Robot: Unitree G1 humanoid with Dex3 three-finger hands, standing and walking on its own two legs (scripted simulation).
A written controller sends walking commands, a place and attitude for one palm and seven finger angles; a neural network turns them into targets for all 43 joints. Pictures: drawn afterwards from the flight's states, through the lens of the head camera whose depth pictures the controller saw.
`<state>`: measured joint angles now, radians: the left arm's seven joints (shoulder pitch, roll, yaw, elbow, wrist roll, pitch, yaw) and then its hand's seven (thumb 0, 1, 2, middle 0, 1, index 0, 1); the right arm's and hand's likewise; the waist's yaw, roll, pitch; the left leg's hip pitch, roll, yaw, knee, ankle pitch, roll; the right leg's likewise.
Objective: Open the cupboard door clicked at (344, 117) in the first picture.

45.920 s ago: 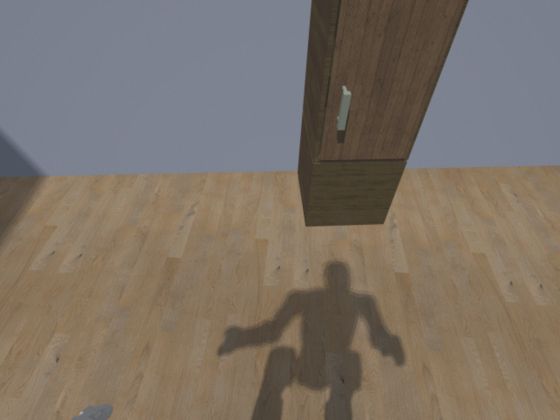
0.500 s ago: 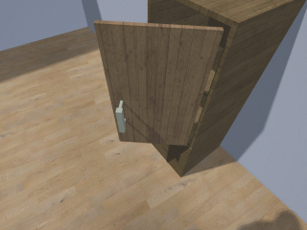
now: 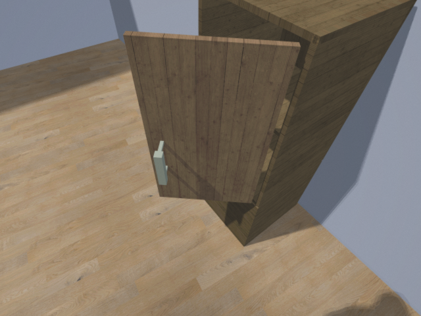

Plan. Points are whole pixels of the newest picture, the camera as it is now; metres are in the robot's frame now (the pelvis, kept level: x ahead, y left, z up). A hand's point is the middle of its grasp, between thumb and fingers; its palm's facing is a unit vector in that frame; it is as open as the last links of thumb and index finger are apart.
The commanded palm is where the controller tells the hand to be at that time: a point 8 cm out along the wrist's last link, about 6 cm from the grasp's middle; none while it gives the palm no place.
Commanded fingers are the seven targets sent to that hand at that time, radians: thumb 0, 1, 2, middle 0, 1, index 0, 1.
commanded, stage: look again from close up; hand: left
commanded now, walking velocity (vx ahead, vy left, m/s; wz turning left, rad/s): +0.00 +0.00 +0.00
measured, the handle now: (162, 163) +0.52 +0.17 -0.11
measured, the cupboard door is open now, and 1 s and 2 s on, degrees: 49 49 49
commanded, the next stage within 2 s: raise the hand with hooked fingers in 0.02 s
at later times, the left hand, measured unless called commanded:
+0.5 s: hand (132, 303) +0.15 +0.16 -0.07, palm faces +0.00 -1.00 -0.02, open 8.3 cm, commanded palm +0.12 +0.23 -0.07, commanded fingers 0.00 0.43 0.70 -0.23 -0.60 -0.23 -0.60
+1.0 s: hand (107, 287) +0.18 +0.21 -0.07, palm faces +0.06 -1.00 -0.04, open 11.3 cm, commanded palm +0.15 +0.26 -0.07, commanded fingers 0.00 -0.15 0.45 -0.28 -0.98 -0.28 -0.98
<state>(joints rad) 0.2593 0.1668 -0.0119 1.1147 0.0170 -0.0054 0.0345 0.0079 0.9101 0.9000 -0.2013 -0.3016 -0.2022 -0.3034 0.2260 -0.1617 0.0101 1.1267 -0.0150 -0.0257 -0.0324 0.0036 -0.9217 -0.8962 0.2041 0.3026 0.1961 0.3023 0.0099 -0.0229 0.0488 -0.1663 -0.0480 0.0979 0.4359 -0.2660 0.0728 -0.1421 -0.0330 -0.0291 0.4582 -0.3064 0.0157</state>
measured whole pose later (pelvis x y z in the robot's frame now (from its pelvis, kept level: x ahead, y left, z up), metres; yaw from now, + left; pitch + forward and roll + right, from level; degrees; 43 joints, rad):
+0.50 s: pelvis -0.06 -0.05 -0.08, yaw +2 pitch +12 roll +1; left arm 0.24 0.24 0.24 0.39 -0.27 -0.58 -0.42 0.01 0.66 0.79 -0.22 -0.46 -0.22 -0.46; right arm 0.14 -0.27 -0.06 0.57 0.02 -0.24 0.00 0.01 -0.91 -0.90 0.21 0.30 0.20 0.30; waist -0.02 -0.06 -0.14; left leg -0.83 0.01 0.04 1.05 -0.43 0.01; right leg -0.79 0.01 -0.07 1.08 -0.50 -0.06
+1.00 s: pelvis -0.07 -0.04 -0.10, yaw +1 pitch +17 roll -2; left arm 0.22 0.30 0.36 0.22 -0.37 -0.39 -0.42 0.01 0.08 0.55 -0.26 -0.83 -0.26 -0.84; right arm 0.28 -0.21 0.00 0.60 0.03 -0.23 -0.05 0.01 -0.90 -0.90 0.21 0.30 0.20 0.30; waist -0.02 0.03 -0.15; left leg -1.03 0.04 0.01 1.22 -0.49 0.02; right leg -0.96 0.03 -0.09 1.19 -0.53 -0.05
